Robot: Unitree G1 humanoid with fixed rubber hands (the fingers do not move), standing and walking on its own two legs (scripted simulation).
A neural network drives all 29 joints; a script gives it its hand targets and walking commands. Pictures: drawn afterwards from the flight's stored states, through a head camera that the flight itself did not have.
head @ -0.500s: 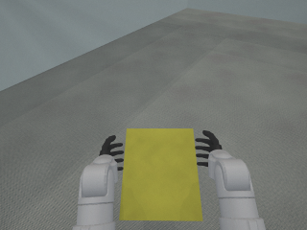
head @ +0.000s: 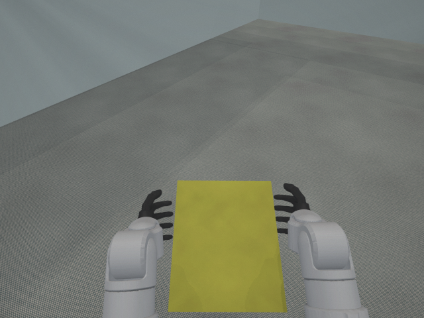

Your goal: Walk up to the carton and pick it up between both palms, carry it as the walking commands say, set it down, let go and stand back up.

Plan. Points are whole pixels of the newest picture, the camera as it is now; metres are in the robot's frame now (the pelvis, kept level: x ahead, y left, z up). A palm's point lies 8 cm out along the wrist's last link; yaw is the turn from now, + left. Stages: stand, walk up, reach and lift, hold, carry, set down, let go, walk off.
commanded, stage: carry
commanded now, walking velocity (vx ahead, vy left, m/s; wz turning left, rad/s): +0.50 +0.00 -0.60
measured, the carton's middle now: (223, 247) +0.28 +0.00 -0.01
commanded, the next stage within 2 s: none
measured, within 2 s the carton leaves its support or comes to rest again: neither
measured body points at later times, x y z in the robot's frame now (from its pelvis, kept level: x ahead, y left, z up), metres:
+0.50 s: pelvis +0.14 -0.08 +0.01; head +0.15 -0.08 +0.46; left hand +0.47 -0.03 +0.07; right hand +0.40 -0.29 +0.08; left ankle +0.12 +0.07 -0.68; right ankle +0.11 -0.14 -0.73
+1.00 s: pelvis +0.39 -0.17 +0.02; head +0.42 -0.16 +0.47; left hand +0.72 -0.24 +0.10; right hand +0.56 -0.46 +0.11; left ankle +0.38 -0.03 -0.73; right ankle +0.38 -0.33 -0.67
